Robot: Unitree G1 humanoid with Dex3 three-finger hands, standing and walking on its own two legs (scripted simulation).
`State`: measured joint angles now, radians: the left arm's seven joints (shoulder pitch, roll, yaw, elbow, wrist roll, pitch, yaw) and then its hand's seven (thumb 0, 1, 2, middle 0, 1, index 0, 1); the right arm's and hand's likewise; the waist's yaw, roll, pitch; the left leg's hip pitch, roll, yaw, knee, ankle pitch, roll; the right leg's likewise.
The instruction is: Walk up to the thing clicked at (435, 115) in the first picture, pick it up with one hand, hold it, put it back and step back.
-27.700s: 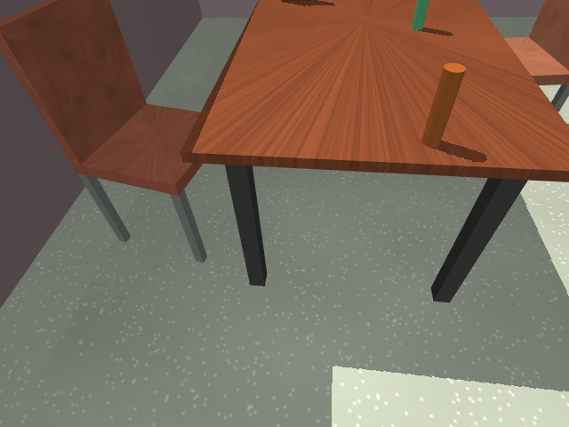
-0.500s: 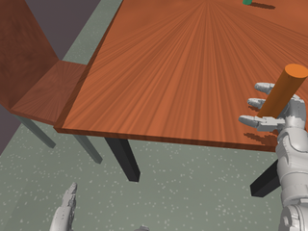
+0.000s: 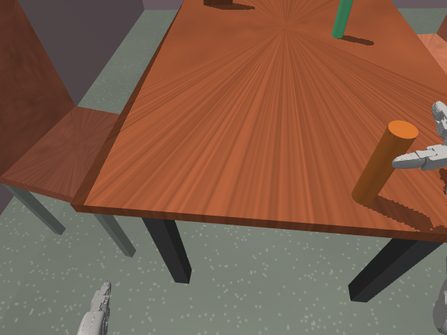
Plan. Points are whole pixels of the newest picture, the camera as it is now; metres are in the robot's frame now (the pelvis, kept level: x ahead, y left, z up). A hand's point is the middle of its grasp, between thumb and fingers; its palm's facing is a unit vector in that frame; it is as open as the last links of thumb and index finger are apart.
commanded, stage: rise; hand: right
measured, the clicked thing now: (379, 167) +0.42 -0.22 +0.09
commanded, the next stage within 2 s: sink last in 0.16 s
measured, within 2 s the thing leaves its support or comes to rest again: neither
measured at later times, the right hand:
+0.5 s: hand out of the picture +0.37 -0.40 +0.19, palm faces +0.59 +0.74 -0.32, open 17.7 cm
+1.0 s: hand out of the picture +0.17 -0.26 +0.14, palm faces +0.39 +0.83 -0.40, open 17.6 cm
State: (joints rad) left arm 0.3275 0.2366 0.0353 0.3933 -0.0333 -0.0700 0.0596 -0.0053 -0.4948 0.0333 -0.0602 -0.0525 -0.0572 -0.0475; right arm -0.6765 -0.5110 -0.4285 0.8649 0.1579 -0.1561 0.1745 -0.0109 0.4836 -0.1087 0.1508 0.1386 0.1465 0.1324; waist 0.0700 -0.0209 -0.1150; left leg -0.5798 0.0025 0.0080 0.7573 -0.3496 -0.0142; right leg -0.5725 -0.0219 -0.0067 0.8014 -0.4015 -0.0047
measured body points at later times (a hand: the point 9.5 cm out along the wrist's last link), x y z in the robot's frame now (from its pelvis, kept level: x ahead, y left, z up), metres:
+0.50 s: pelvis +0.01 +0.00 +0.02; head +0.03 +0.00 +0.47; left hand +0.16 +0.25 -0.05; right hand +0.33 -0.44 +0.21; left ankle +0.01 +0.13 -0.71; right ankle +0.00 -0.11 -0.71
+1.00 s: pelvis +0.01 +0.01 +0.03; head +0.00 +0.02 +0.48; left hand +0.18 +0.27 -0.04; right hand +0.15 -0.30 +0.16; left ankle +0.01 +0.13 -0.71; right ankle +0.00 -0.11 -0.71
